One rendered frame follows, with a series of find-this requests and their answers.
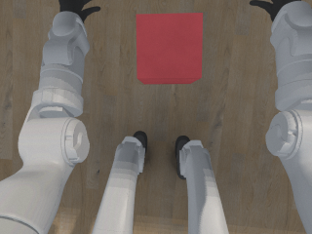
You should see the robot left forearm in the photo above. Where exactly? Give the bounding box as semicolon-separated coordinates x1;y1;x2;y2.
18;11;90;157

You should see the robot right forearm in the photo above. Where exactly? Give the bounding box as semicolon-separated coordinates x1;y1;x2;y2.
270;1;312;111

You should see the robot right upper arm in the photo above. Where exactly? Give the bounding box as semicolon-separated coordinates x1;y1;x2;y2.
265;109;312;234

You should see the robot left shin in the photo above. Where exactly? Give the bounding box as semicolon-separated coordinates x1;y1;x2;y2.
114;136;142;157

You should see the robot left upper arm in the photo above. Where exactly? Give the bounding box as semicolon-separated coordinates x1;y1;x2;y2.
0;117;90;234

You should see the robot right hand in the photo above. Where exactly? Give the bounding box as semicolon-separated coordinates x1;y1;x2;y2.
250;0;301;21

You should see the robot shin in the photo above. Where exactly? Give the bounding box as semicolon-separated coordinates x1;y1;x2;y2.
114;136;142;157
181;139;211;160

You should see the robot left hand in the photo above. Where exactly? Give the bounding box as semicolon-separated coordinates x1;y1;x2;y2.
58;0;100;23

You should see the carton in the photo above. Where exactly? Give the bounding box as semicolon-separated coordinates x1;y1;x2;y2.
136;13;203;85

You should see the robot right shin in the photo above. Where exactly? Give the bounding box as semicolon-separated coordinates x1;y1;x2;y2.
181;139;211;160

